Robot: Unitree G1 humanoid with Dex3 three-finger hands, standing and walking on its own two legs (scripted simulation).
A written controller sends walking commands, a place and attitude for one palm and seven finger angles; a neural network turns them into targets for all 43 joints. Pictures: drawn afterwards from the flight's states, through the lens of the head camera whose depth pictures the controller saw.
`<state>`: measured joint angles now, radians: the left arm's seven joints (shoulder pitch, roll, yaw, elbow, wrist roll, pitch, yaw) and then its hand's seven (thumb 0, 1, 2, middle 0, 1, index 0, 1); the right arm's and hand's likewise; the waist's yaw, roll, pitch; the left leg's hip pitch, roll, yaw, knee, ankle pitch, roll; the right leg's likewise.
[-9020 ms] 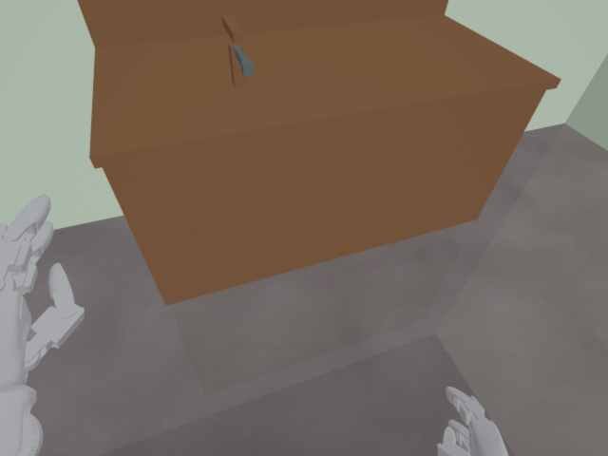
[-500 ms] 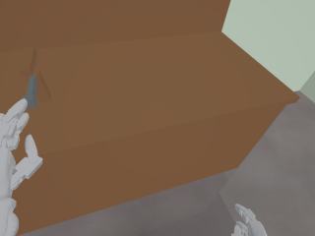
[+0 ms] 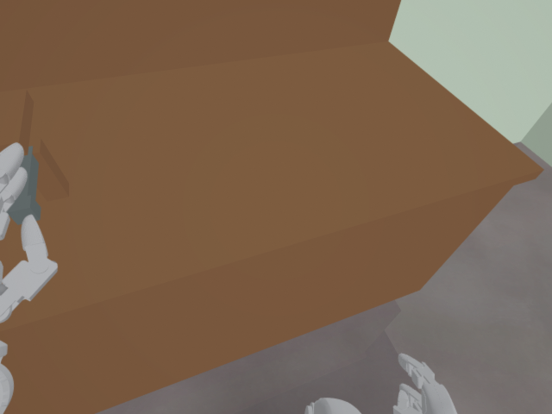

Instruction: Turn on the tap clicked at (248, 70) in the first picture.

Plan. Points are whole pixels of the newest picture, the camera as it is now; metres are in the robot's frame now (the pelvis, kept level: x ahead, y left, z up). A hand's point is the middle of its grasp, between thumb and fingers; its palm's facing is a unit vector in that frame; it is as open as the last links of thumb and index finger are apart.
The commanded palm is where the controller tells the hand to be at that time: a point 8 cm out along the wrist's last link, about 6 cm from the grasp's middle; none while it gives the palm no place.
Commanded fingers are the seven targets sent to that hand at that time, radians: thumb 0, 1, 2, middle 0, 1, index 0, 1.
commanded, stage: come to a stop and stand still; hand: left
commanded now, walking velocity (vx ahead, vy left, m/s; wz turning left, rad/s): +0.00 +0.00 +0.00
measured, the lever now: (24, 210) +0.36 +0.38 +0.09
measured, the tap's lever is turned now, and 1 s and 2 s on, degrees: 0 0 0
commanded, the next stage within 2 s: look again from close up in 1.90 s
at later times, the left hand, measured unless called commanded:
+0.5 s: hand out of the picture +0.25 +0.31 +0.21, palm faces +0.49 -0.80 -0.35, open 7.4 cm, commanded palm +0.19 +0.32 +0.18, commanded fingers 0.00 0.90 0.90 -0.20 -0.30 -0.20 -0.30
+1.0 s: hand out of the picture +0.25 +0.38 +0.19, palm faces +0.43 -0.84 -0.34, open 7.4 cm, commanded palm +0.20 +0.40 +0.18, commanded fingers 0.00 0.90 0.90 -0.20 -0.30 -0.20 -0.30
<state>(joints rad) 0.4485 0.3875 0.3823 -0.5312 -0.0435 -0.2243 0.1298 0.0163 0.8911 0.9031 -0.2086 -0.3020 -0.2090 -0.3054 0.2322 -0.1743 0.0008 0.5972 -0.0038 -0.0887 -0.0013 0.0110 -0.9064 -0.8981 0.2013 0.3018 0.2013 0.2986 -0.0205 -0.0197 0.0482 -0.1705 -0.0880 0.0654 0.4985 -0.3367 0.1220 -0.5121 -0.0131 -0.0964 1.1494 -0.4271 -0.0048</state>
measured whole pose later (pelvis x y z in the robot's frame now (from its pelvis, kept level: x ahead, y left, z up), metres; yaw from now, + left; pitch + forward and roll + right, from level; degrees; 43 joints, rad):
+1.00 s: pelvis +0.03 +0.13 +0.00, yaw -2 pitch -2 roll -2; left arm 0.35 0.35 0.40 -0.45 -0.02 -0.27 0.11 0.01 0.89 0.90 -0.21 -0.30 -0.21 -0.31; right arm 0.23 -0.17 0.03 0.62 0.01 -0.19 0.02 0.01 -0.90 -0.90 0.20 0.30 0.20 0.30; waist 0.04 -0.02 0.06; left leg -0.26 -0.04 0.09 0.49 -0.20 0.09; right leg -0.20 -0.03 -0.01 0.46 -0.23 0.01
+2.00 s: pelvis +0.06 +0.09 +0.01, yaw -1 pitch -1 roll -1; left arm 0.44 0.34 0.33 -0.44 -0.06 -0.16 0.10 0.02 0.89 0.90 -0.21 -0.30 -0.21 -0.31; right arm 0.19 -0.21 0.01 0.58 0.02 -0.09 -0.04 0.01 -0.91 -0.90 0.20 0.30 0.20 0.30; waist 0.02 -0.01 0.04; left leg -0.22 0.01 0.05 0.44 -0.20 0.03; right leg -0.14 0.02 -0.04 0.37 -0.22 -0.01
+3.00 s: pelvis +0.00 +0.05 +0.00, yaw -1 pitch +2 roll -1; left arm 0.51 0.40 0.41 -0.61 -0.08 -0.26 0.10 0.01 0.89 0.90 -0.21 -0.30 -0.21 -0.31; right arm 0.19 -0.20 -0.03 0.60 0.00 -0.11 -0.05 0.01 -0.91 -0.90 0.20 0.30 0.20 0.30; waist 0.00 -0.02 0.06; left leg -0.35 0.01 -0.01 0.67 -0.34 0.00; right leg -0.35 0.06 -0.07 0.51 -0.20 -0.07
